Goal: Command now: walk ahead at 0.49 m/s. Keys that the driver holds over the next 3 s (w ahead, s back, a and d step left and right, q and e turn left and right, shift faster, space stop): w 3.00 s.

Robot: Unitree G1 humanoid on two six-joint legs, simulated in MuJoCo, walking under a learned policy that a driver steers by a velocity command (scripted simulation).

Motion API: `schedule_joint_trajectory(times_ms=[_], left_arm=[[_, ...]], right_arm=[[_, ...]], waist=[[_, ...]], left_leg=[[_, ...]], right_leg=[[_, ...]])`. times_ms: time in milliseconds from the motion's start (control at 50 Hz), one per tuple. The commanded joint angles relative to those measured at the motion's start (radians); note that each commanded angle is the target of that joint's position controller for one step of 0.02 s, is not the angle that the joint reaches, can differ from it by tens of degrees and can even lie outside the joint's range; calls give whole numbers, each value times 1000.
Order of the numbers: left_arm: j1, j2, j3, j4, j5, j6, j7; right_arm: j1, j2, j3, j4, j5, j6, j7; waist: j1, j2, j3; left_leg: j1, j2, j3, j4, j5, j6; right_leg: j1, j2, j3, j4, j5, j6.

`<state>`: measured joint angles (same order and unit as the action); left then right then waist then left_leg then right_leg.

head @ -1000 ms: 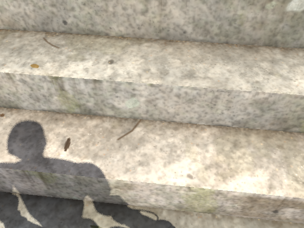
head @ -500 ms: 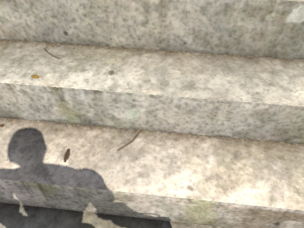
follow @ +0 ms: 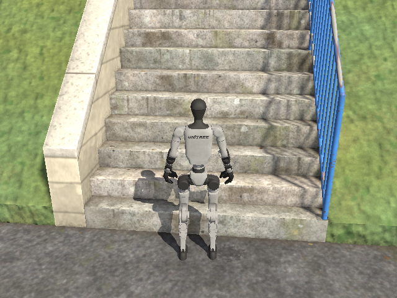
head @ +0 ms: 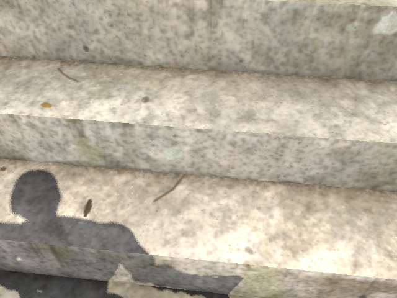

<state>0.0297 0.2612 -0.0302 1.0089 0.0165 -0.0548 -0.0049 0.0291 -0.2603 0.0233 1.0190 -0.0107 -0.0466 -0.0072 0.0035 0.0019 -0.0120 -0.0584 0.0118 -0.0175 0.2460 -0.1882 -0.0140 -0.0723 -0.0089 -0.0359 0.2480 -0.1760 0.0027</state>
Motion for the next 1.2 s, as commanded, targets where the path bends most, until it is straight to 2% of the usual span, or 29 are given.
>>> schedule_joint_trajectory(times_ms=[20,580,1200], left_arm=[[-68,120,18,-58,0,-13,2],[-63,151,5,-58,0,-21,-6],[-49,163,0,-62,1,-26,-8]], right_arm=[[-68,-120,-18,-58,-1,-13,-1],[-66,-148,3,-73,-5,-14,5],[-49,-163,8,-88,-5,-12,3]], waist=[[0,0,-79],[-1,2,-78],[-1,-1,-78]], left_leg=[[-2,86,-57,-15,285,16],[-3,88,-62,-36,254,16],[6,87,-62,-45,266,14]], right_leg=[[50,-96,74,-12,273,-7],[33,-97,76,-35,218,3],[32,-99,79,-41,232,6]])
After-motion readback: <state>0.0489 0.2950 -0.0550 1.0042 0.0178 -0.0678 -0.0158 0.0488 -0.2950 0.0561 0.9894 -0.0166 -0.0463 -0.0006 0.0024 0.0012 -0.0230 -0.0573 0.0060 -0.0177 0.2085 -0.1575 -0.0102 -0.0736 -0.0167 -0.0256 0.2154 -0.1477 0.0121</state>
